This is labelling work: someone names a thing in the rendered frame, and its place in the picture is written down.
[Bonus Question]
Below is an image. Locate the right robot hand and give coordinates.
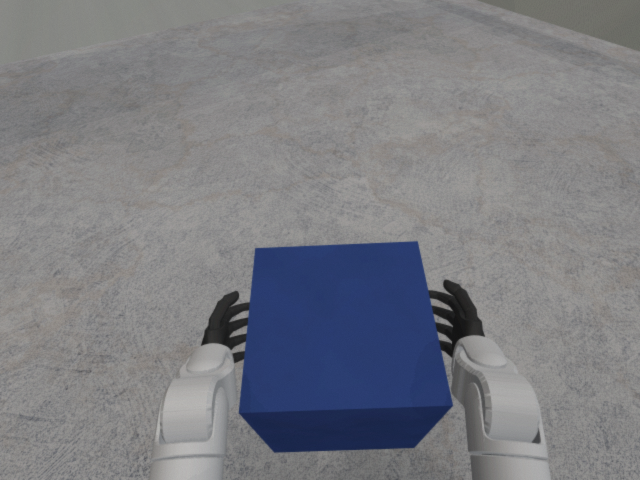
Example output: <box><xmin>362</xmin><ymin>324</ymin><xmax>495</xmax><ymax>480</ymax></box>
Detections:
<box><xmin>428</xmin><ymin>280</ymin><xmax>485</xmax><ymax>358</ymax></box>

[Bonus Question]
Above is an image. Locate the carton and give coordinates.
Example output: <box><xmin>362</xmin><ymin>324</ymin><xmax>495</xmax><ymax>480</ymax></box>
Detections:
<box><xmin>239</xmin><ymin>241</ymin><xmax>453</xmax><ymax>453</ymax></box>

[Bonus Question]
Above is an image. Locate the left robot hand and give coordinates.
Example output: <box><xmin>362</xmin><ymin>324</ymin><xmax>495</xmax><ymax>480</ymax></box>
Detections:
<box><xmin>201</xmin><ymin>291</ymin><xmax>250</xmax><ymax>364</ymax></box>

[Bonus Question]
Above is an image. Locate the robot right forearm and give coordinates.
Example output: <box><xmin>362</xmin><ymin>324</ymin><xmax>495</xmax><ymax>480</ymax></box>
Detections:
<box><xmin>451</xmin><ymin>335</ymin><xmax>551</xmax><ymax>480</ymax></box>

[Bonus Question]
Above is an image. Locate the robot left forearm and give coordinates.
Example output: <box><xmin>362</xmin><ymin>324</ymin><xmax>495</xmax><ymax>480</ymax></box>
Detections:
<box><xmin>149</xmin><ymin>343</ymin><xmax>238</xmax><ymax>480</ymax></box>

